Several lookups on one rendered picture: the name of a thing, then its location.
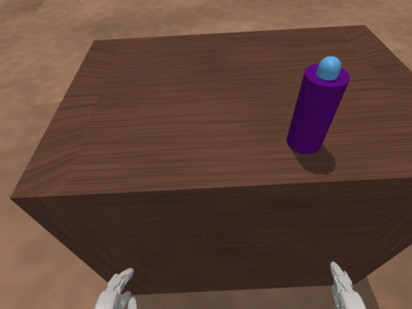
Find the right robot hand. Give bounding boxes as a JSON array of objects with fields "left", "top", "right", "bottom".
[{"left": 330, "top": 261, "right": 366, "bottom": 309}]

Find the left robot hand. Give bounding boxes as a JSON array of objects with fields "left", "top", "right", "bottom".
[{"left": 94, "top": 268, "right": 137, "bottom": 309}]

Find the bottle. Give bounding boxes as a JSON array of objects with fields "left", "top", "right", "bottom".
[{"left": 286, "top": 56, "right": 350, "bottom": 155}]

